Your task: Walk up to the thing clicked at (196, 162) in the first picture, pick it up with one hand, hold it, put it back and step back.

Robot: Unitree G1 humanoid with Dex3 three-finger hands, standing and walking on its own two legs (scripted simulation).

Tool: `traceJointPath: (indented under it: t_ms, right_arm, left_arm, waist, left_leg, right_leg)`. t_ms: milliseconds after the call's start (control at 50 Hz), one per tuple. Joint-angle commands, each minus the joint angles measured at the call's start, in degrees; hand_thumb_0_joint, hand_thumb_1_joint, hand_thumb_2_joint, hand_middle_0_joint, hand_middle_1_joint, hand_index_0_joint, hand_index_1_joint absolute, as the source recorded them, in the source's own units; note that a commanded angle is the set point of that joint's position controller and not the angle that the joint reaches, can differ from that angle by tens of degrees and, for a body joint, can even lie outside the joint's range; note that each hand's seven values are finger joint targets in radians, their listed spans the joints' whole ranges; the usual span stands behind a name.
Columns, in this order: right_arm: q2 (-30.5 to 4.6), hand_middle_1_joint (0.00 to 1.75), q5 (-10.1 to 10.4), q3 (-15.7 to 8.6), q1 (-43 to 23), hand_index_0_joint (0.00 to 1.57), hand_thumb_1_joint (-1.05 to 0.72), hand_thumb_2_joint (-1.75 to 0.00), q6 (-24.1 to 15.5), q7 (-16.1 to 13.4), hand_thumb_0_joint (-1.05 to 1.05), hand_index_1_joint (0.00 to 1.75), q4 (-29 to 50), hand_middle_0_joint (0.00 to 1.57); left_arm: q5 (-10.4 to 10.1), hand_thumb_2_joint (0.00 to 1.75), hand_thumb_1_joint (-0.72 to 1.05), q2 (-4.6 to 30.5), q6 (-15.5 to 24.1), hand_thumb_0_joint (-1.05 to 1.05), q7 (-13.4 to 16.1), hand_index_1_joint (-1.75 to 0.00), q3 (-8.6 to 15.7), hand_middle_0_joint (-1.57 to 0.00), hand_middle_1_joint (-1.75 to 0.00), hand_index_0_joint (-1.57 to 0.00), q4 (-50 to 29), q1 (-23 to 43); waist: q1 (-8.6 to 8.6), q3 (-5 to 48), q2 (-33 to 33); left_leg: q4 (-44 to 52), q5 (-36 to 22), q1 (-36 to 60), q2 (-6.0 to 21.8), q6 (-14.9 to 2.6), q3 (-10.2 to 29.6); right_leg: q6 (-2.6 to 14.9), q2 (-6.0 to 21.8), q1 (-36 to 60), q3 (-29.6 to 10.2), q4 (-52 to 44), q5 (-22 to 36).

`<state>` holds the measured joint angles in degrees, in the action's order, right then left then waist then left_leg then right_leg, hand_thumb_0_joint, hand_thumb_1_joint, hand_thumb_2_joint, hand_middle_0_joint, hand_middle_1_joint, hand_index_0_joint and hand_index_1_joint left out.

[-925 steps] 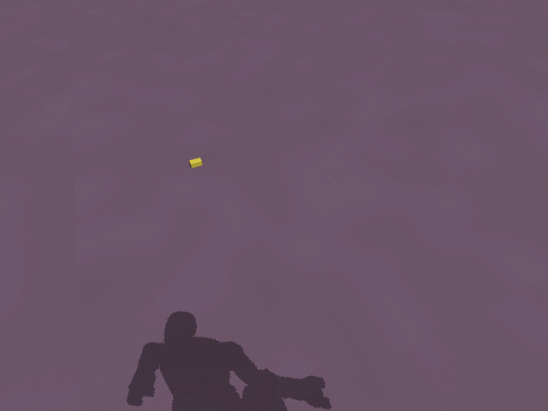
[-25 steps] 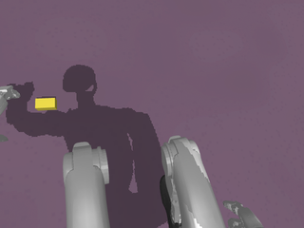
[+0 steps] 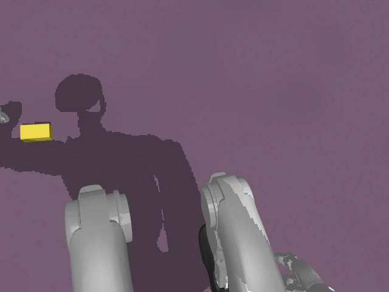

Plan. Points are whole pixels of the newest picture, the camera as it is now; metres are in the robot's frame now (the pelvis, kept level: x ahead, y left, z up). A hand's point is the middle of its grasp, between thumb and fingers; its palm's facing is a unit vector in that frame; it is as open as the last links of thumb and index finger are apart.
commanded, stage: rise first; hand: left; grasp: from above
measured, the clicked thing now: (36, 132) +0.47 +0.34 -0.30
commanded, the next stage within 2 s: none
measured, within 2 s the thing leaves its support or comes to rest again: neither
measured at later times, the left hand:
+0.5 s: hand out of the picture +0.41 +0.38 -0.17, palm faces -0.45 -0.11 -0.89, open 11.9 cm
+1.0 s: hand out of the picture +0.42 +0.38 -0.18, palm faces -0.44 -0.10 -0.89, open 11.8 cm
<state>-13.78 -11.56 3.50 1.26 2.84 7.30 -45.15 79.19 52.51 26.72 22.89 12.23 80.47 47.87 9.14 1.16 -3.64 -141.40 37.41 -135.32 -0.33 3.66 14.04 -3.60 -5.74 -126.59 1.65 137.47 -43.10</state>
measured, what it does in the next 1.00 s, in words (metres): stands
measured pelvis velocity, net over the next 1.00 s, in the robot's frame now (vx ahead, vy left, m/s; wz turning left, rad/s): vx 0.00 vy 0.00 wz -0.04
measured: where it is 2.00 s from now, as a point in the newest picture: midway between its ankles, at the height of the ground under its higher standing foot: (166, 285)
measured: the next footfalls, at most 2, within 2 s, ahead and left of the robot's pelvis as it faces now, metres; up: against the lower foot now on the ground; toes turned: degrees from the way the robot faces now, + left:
none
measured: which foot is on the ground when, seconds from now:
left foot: down 0.00-1.00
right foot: down 0.00-1.00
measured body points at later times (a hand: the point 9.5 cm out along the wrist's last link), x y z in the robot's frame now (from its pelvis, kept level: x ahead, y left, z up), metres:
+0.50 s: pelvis +0.00 +0.00 +0.00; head +0.24 +0.10 +0.36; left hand +0.43 +0.38 -0.12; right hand +0.10 -0.28 -0.11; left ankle +0.08 +0.14 -0.28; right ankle +0.09 -0.14 -0.28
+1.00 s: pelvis +0.00 +0.00 +0.00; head +0.25 +0.11 +0.36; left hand +0.44 +0.38 -0.13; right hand +0.09 -0.27 -0.10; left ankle +0.08 +0.14 -0.28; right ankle +0.09 -0.14 -0.28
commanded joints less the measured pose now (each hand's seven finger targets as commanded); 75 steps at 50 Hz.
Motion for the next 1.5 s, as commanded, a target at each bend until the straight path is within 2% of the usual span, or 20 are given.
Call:
traceJointPath:
  t_ms: [0, 20, 360, 420, 480, 580, 640, 720, 780, 840, 980, 1080, 1120, 1160, 1200, 1240, 1320, 1380, 1440, 1480]
  right_arm:
    - [-15.63, 0.3, -0.62, -4.28, 8.79, 0.2, -0.91, -0.9, -0.29, -0.75, 0.0, 0.3, 1.15, 0.2]
    - [-15.64, 0.3, -0.66, -4.27, 8.93, 0.2, -0.91, -0.9, -0.4, -0.77, 0.0, 0.3, 1.13, 0.2]
    - [-16.23, 0.3, -1.25, -3.24, 9.44, 0.2, -0.91, -0.9, -0.25, -0.36, 0.0, 0.3, 1.18, 0.2]
    - [-16.17, 0.3, -1.26, -2.86, 9.51, 0.2, -0.91, -0.9, -0.34, -0.36, 0.0, 0.3, 1.15, 0.2]
    - [-16.48, 0.3, -1.21, -2.81, 9.54, 0.2, -0.91, -0.9, -0.5, -0.34, 0.0, 0.3, 1.06, 0.2]
    - [-16.68, 0.3, -1.59, -1.96, 9.27, 0.2, -0.91, -0.9, -0.82, -0.17, 0.0, 0.3, 1.16, 0.2]
    - [-16.94, 0.3, -1.66, -1.88, 9.66, 0.2, -0.91, -0.9, -0.93, -0.11, 0.0, 0.3, 1.26, 0.2]
    - [-16.94, 0.3, -1.65, -1.53, 9.62, 0.2, -0.91, -0.9, -1.31, -0.13, 0.0, 0.3, 1.14, 0.2]
    - [-17.28, 0.3, -1.63, -1.4, 9.46, 0.2, -0.91, -0.9, -1.42, -0.28, 0.0, 0.3, 1.46, 0.2]
    - [-17.05, 0.3, -1.83, -1.08, 9.74, 0.2, -0.91, -0.9, -1.6, -0.23, 0.0, 0.3, 1.57, 0.2]
    - [-17.13, 0.3, -1.45, -0.65, 9.69, 0.2, -0.91, -0.9, -1.59, -0.16, 0.0, 0.3, 2.16, 0.2]
    - [-17.31, 0.3, -0.95, -1.13, 10.14, 0.2, -0.91, -0.9, -1.42, -0.1, 0.0, 0.3, 2.72, 0.2]
    - [-17.15, 0.3, -0.72, -1.29, 10.24, 0.2, -0.91, -0.9, -1.41, 0.02, 0.0, 0.3, 2.51, 0.2]
    - [-17.36, 0.3, -0.45, -1.39, 10.42, 0.2, -0.91, -0.9, -1.25, 0.1, 0.0, 0.3, 2.87, 0.2]
    - [-17.42, 0.3, -0.59, -1.38, 10.51, 0.2, -0.91, -0.9, -1.1, 0.21, 0.0, 0.3, 2.82, 0.2]
    - [-17.27, 0.3, -0.63, -1.13, 10.78, 0.2, -0.91, -0.9, -0.86, 0.36, 0.0, 0.3, 2.9, 0.2]
    - [-17.36, 0.3, -0.22, -1.35, 10.67, 0.2, -0.91, -0.9, -1.22, 0.33, 0.0, 0.3, 3.18, 0.2]
    - [-17.46, 0.3, -0.04, -1.14, 10.57, 0.2, -0.91, -0.9, -1.24, 0.18, 0.0, 0.3, 3.47, 0.2]
    - [-16.88, 0.3, -0.13, -0.86, 10.6, 0.2, -0.91, -0.9, -1.35, 0.17, 0.0, 0.3, 3.43, 0.2]
    - [-17.25, 0.3, -0.11, -0.98, 10.87, 0.2, -0.91, -0.9, -1.44, 0.05, 0.0, 0.3, 3.4, 0.2]
  left_arm:
    - [-2.19, 0.69, -0.17, 18.46, -0.34, 0.0, 2.95, -0.67, 3.21, -0.38, -0.68, -0.39, -7.08, 13.75]
    - [-2.51, 0.77, -0.25, 18.83, -0.42, 0.0, 3.02, -0.69, 3.4, -0.37, -0.67, -0.34, -7.06, 14.15]
    - [-3.64, 0.7, -0.16, 19.62, -0.91, 0.0, 3.1, -0.66, 3.79, -0.41, -0.66, -0.4, -6.54, 13.97]
    - [-3.07, 0.7, -0.17, 18.84, -0.99, 0.0, 3.08, -0.66, 2.57, -0.41, -0.65, -0.41, -4.73, 14.13]
    - [-3.43, 0.68, -0.15, 19.97, -0.86, 0.0, 3.49, -0.65, 3.27, -0.42, -0.65, -0.42, -4.8, 14.98]
    - [-2.46, 0.69, -0.15, 19.59, -0.77, 0.0, 3.9, -0.67, 2.1, -0.42, -0.66, -0.42, -3.66, 16.52]
    - [-2.51, 0.68, -0.14, 21.11, -0.9, 0.0, 4.44, -0.66, 3.22, -0.42, -0.66, -0.42, -3.9, 16.8]
    - [-2.56, 0.7, -0.17, 20.44, -1.67, 0.0, 4.55, -0.66, 2.25, -0.42, -0.65, -0.41, -2.48, 17.27]
    - [-2.64, 0.7, -0.16, 22.12, -2.12, 0.0, 4.77, -0.67, 3.21, -0.42, -0.66, -0.41, -2.99, 17.24]
    - [-2.35, 0.7, -0.18, 21.57, -2.5, 0.0, 4.25, -0.68, 2.06, -0.41, -0.67, -0.4, -3.42, 18.46]
    - [-3.06, 0.7, -0.18, 21.5, -2.99, 0.0, 2.77, -0.69, 1.69, -0.41, -0.68, -0.4, -3.27, 16.5]
    - [-3.72, 0.71, -0.19, 22.48, -2.62, 0.0, 1.74, -0.69, 2.92, -0.4, -0.68, -0.4, -7.35, 16.99]
    - [-3.72, 0.73, -0.22, 20.42, -2.8, 0.0, 1.03, -0.71, 1.45, -0.38, -0.7, -0.38, -6.09, 16.06]
    - [-3.88, 0.72, -0.21, 20.79, -2.29, 0.0, 0.73, -0.71, 1.58, -0.38, -0.71, -0.38, -7.67, 17.41]
    - [-3.74, 0.72, -0.21, 21.36, -2.17, 0.0, 0.7, -0.7, 2.45, -0.39, -0.7, -0.38, -8.25, 17.2]
    - [-3.1, 0.74, -0.22, 19.97, -1.94, 0.0, 0.37, -0.71, 1.17, -0.38, -0.7, -0.38, -6.29, 16.82]
    - [-3.49, 0.75, -0.24, 20.2, -1.5, 0.0, 0.23, -0.72, 1.18, -0.37, -0.71, -0.36, -7.07, 18.56]
    - [-2.83, 0.74, -0.22, 22.46, -1.2, 0.0, 0.48, -0.72, 2.34, -0.38, -0.71, -0.37, -7.31, 18.85]
    - [-2.51, 0.73, -0.22, 20.24, -1.21, 0.0, 0.53, -0.74, 0.64, -0.37, -0.73, -0.37, -5.57, 18.92]
    - [-2.35, 0.74, -0.23, 21.68, -1.54, 0.0, 0.78, -0.74, 1.6, -0.36, -0.74, -0.36, -6.55, 19.59]
  waist:
    - [-1.01, 38.49, 21.31]
    - [-0.71, 38.12, 20.84]
    - [0.14, 37.69, 20.82]
    - [0.99, 36.63, 19.94]
    - [0.97, 36.21, 20.19]
    - [1.89, 35.11, 22.12]
    - [1.83, 36.71, 21.12]
    - [2.43, 35.34, 21.0]
    - [1.85, 36.7, 21.36]
    - [2.72, 36.03, 22.68]
    - [2.17, 35.48, 23.03]
    - [1.31, 37.29, 24.67]
    - [2.08, 35.8, 23.89]
    - [2.09, 36.09, 24.91]
    - [1.5, 36.4, 25.54]
    - [2.55, 35.44, 24.11]
    - [2.6, 33.55, 23.76]
    - [1.85, 35.45, 23.81]
    - [2.73, 33.53, 23.15]
    - [2.18, 34.71, 24.14]
  left_leg:
    - [13.8, -9.32, 36.38, 0.81, -4.45, -9.34]
    - [13.36, -9.5, 36.09, 0.89, -4.61, -9.3]
    - [12.29, -10.21, 34.37, 1.16, -4.69, -9.13]
    - [11.72, -10.01, 33.64, 1.05, -4.91, -9.1]
    - [11.64, -9.52, 33.24, 1.07, -4.82, -9.06]
    - [11.96, -9.18, 33.77, 1.18, -4.51, -8.74]
    - [11.45, -10.41, 34.42, 1.32, -4.59, -8.5]
    - [11.3, -9.31, 33.35, 1.25, -4.69, -8.67]
    - [11.23, -9.0, 33.44, 1.29, -4.69, -8.87]
    - [11.39, -8.93, 33.36, 1.37, -4.6, -8.55]
    - [11.82, -9.81, 34.2, 1.53, -4.59, -8.24]
    - [12.62, -10.41, 35.66, 1.57, -4.32, -8.1]
    - [12.56, -10.76, 35.83, 1.7, -4.38, -7.61]
    - [13.32, -10.63, 36.44, 1.7, -4.07, -7.12]
    - [13.52, -11.93, 37.77, 1.73, -3.98, -7.0]
    - [12.99, -11.01, 35.87, 1.74, -4.28, -7.17]
    - [13.47, -8.29, 35.17, 1.79, -4.15, -7.02]
    - [13.04, -8.1, 34.42, 1.78, -4.17, -7.44]
    - [13.08, -7.17, 33.06, 1.6, -4.32, -7.5]
    - [13.29, -7.9, 34.49, 1.61, -4.15, -7.41]
  right_leg:
    - [4.78, 0.38, 10.11, 8.75, -12.6, 13.42]
    - [4.68, 0.42, 10.12, 8.74, -12.66, 13.68]
    - [4.52, 0.34, 12.88, 9.1, -13.06, 15.11]
    - [4.5, 0.32, 12.59, 8.87, -13.45, 15.26]
    - [4.46, 0.42, 12.52, 8.89, -13.4, 14.91]
    - [4.65, 0.33, 11.89, 9.44, -12.87, 14.67]
    - [4.43, 0.36, 12.68, 9.46, -12.75, 15.74]
    - [4.47, 0.34, 12.04, 9.43, -13.01, 15.02]
    - [4.42, 0.24, 12.87, 9.44, -13.36, 14.84]
    - [4.56, 0.23, 12.45, 9.62, -12.89, 15.04]
    - [4.52, 0.17, 12.65, 9.8, -12.97, 15.6]
    - [4.59, 0.3, 13.49, 10.02, -12.89, 15.97]
    - [4.64, 0.23, 11.95, 10.22, -12.64, 16.03]
    - [4.82, 0.34, 11.44, 10.52, -12.2, 15.7]
    - [4.74, 0.53, 11.51, 10.6, -12.0, 16.31]
    - [4.64, 0.29, 11.75, 10.5, -12.7, 16.2]
    - [4.81, 0.52, 10.17, 10.43, -12.69, 13.91]
    - [4.71, 0.38, 11.63, 10.21, -13.01, 14.03]
    - [4.7, 0.25, 11.13, 10.16, -13.37, 13.41]
    - [4.72, 0.43, 10.98, 10.38, -12.81, 13.68]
